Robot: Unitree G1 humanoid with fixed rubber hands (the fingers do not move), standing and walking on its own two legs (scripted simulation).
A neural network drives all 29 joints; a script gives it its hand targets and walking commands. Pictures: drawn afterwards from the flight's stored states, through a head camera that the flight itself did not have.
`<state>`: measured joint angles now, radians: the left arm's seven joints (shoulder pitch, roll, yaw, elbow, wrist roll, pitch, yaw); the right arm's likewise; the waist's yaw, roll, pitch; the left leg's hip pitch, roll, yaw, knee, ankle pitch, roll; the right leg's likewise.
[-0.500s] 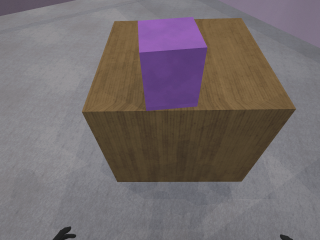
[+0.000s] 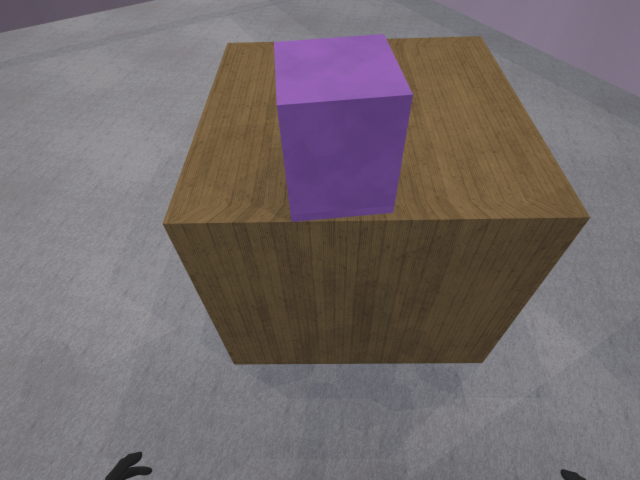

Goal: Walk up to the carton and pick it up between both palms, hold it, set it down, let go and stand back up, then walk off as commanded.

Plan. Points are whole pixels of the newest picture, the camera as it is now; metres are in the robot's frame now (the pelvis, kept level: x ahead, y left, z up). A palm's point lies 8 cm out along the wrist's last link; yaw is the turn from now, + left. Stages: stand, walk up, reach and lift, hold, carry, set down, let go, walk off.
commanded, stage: stand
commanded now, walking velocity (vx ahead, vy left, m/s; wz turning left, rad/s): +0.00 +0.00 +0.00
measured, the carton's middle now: (336, 131) +0.68 +0.02 +0.05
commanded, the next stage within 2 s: none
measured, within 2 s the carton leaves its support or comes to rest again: neither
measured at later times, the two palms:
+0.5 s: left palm out of the picture +0.09 +0.31 -0.11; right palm out of the picture +0.09 -0.30 -0.11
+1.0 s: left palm out of the picture +0.09 +0.31 -0.11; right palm out of the picture +0.08 -0.31 -0.11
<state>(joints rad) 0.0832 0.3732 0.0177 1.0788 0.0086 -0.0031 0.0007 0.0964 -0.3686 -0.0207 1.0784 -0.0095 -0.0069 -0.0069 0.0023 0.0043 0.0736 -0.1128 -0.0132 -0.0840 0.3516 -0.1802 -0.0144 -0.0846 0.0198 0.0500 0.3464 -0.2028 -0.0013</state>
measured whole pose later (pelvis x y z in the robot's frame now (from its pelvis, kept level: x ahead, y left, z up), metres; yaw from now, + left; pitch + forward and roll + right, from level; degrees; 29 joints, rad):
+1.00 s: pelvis +0.00 +0.00 +0.00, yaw +0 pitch -3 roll +0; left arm 0.09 0.37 0.02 1.08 0.01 0.00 0.00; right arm 0.10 -0.37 -0.02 1.08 -0.01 -0.01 0.00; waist 0.00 0.01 0.08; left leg -0.11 -0.01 -0.08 0.35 -0.18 -0.02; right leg -0.08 0.02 0.05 0.35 -0.20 0.00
